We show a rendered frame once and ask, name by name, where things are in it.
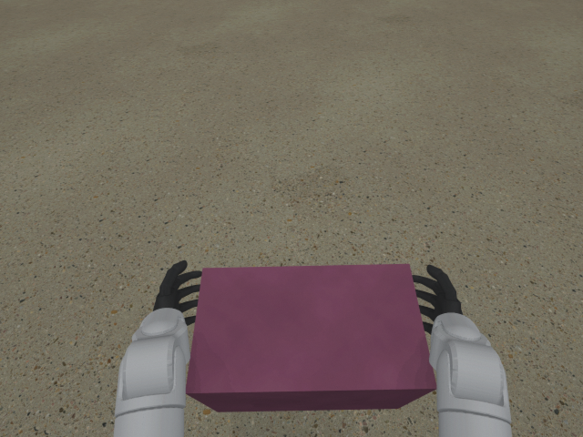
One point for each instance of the robot left hand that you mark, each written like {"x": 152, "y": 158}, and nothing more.
{"x": 169, "y": 295}

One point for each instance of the carton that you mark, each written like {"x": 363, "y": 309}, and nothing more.
{"x": 308, "y": 338}

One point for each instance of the left robot forearm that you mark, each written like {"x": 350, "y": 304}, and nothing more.
{"x": 151, "y": 394}

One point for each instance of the right robot forearm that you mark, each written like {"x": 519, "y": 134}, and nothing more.
{"x": 471, "y": 388}

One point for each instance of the robot right hand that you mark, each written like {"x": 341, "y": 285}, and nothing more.
{"x": 444, "y": 301}

